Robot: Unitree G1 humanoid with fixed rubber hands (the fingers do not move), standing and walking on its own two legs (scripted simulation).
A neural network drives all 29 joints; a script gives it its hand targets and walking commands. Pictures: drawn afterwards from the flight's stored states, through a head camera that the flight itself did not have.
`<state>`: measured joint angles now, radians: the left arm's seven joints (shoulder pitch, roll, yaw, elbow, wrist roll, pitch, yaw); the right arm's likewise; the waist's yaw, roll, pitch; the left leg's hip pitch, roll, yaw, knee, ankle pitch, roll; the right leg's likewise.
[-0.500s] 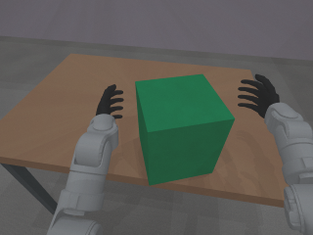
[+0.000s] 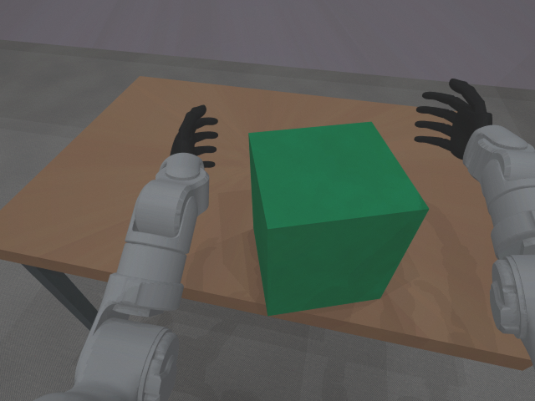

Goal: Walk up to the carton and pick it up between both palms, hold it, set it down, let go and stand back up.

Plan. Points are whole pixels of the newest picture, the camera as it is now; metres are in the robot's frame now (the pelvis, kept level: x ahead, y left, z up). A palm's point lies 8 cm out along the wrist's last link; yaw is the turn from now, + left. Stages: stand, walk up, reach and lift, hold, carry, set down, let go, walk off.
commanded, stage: reach and lift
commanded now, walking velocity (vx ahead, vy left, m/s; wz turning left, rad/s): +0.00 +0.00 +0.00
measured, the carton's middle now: (318, 221) +0.43 -0.02 +0.03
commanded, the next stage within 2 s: none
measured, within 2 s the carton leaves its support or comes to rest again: neither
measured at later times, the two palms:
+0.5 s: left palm (185, 199) +0.37 +0.18 +0.12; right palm (461, 175) +0.46 -0.22 +0.14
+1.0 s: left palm (205, 207) +0.39 +0.16 +0.08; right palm (433, 181) +0.48 -0.20 +0.10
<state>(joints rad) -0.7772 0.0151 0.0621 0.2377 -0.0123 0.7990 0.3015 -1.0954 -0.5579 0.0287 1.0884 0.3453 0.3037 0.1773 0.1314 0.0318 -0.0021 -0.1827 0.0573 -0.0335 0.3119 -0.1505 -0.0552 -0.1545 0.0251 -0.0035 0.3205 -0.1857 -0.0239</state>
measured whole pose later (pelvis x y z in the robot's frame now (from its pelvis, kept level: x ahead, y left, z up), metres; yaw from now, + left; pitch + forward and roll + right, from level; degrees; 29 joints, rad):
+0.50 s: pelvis -0.01 +0.00 +0.00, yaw +0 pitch +4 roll +0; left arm -0.66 0.02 0.07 0.41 0.00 0.51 0.25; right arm -1.00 -0.56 0.05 1.18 0.35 0.14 0.21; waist 0.13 0.03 -0.01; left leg -0.26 0.06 -0.03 0.31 -0.13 -0.06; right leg -0.22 0.03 0.00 0.31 -0.16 -0.02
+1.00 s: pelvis +0.01 +0.00 +0.00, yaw +0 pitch +12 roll +0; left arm -0.63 -0.04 0.07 0.55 0.01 0.23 0.24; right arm -0.98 -0.48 0.05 1.23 0.35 -0.07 0.18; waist 0.14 0.03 -0.08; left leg -0.39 0.06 -0.03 0.31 -0.13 -0.06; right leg -0.36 0.03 0.00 0.32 -0.16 -0.02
